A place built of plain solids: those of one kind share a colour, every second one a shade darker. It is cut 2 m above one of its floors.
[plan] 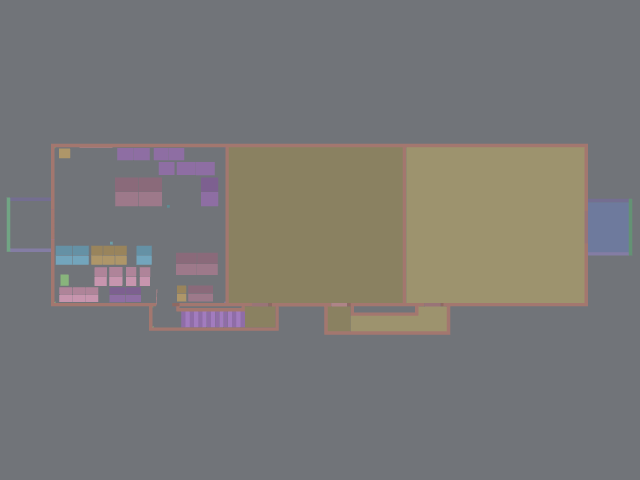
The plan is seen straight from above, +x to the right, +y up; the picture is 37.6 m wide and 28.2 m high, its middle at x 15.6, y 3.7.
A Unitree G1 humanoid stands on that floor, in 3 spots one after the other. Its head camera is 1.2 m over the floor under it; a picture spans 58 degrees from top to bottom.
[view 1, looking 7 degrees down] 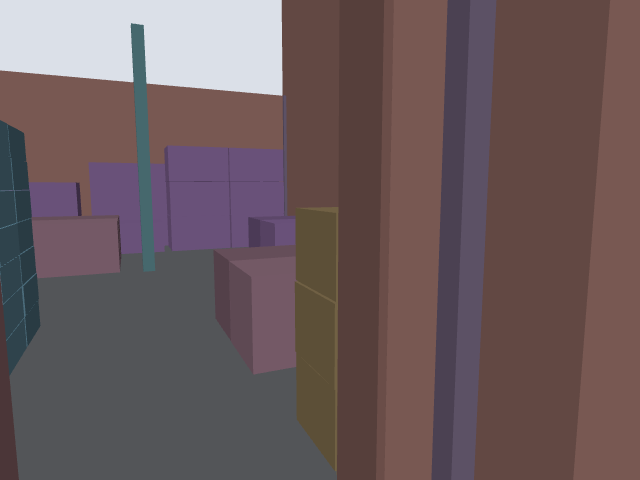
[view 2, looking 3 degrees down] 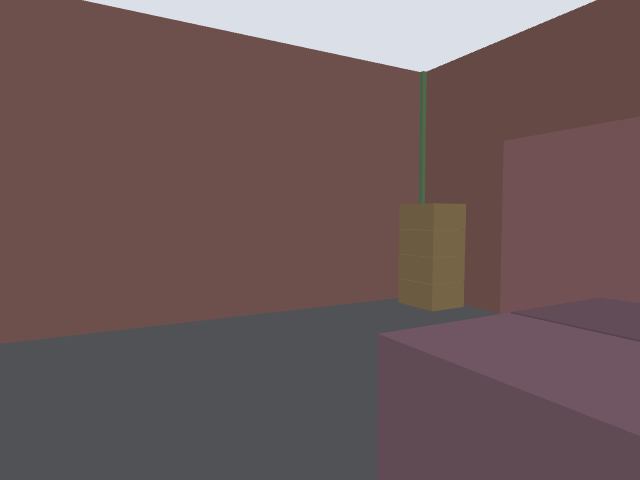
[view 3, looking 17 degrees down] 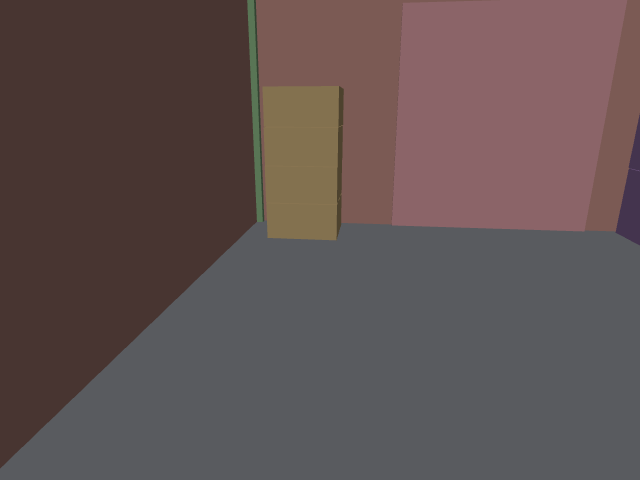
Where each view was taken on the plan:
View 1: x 6.45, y -0.97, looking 66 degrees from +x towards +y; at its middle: lot_cases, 1.87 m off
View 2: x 5.02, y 4.60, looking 151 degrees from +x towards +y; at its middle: wall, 5.75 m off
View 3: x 1.25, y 4.60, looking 97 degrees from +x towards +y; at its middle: ground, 4.10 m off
